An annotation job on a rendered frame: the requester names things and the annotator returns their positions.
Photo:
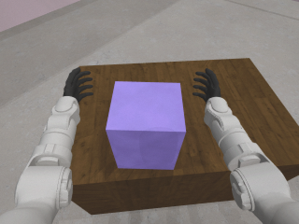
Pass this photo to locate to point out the left robot upper arm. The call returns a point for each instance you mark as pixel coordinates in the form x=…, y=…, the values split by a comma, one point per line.
x=42, y=192

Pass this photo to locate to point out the right robot upper arm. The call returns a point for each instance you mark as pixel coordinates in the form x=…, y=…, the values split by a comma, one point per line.
x=261, y=189

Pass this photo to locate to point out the right robot forearm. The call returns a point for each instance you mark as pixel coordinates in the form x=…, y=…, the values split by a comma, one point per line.
x=237, y=148

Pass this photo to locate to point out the carton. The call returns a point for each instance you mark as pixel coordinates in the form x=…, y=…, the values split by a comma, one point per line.
x=146, y=124

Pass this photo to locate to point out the left robot forearm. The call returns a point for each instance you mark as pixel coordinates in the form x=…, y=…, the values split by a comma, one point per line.
x=57, y=139

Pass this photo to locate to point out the left robot hand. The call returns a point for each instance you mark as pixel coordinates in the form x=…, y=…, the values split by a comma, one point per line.
x=72, y=83

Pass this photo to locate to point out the right robot hand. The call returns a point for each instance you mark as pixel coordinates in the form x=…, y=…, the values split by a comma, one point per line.
x=211, y=89

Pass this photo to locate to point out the pedestal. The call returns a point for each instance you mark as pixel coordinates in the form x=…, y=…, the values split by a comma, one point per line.
x=200, y=174

